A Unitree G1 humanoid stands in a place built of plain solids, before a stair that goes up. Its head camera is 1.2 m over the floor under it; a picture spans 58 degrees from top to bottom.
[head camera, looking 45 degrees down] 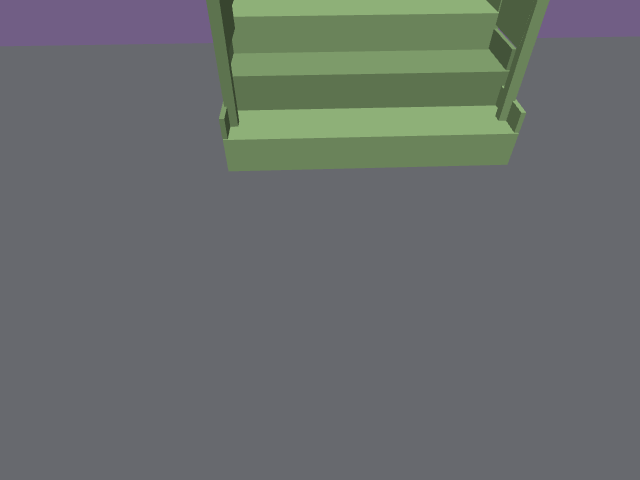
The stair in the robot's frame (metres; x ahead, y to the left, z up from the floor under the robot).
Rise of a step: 0.17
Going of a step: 0.26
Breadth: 1.32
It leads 2 degrees to the left of straight ahead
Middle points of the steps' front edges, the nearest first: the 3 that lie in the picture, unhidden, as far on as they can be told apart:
1.68 -0.23 0.17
1.94 -0.22 0.34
2.20 -0.21 0.51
